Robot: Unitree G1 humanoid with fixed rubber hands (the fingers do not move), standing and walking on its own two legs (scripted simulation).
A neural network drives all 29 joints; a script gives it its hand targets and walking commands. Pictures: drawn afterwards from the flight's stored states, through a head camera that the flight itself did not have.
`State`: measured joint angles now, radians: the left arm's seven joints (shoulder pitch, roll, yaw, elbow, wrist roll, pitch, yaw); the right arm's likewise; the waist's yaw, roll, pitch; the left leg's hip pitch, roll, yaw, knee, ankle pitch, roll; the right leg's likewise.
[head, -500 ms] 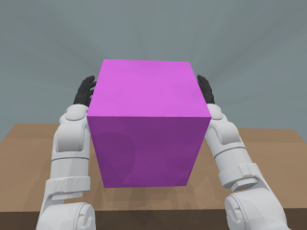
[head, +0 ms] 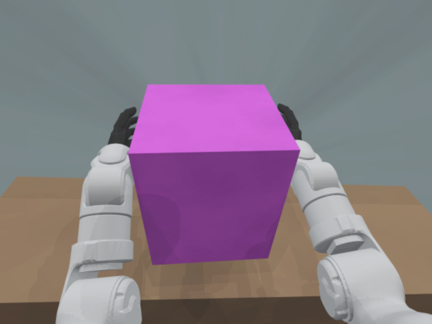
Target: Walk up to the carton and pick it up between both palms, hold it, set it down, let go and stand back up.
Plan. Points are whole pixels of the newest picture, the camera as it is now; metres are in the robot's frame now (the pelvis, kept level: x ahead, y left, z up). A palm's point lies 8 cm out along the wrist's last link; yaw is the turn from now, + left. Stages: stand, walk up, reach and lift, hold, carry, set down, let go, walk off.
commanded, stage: hold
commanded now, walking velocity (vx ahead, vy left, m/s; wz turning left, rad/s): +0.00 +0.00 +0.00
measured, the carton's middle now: (209, 173) +0.35 +0.00 +0.17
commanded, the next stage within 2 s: none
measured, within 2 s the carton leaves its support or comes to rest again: neither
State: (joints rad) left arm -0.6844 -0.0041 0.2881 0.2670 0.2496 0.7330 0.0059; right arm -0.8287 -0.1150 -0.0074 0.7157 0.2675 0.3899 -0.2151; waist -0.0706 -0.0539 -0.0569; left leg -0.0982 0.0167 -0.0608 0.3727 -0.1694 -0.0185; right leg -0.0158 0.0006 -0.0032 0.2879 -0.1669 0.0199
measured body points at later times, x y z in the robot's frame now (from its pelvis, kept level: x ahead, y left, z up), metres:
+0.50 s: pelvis +0.02 +0.00 +0.00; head -0.05 +0.03 +0.44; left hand +0.39 +0.16 +0.20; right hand +0.40 -0.14 +0.22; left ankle +0.03 +0.13 -0.75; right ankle +0.00 -0.13 -0.75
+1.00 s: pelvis +0.00 -0.01 +0.00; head -0.07 +0.02 +0.45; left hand +0.38 +0.16 +0.21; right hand +0.39 -0.14 +0.22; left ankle +0.03 +0.13 -0.75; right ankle +0.00 -0.13 -0.75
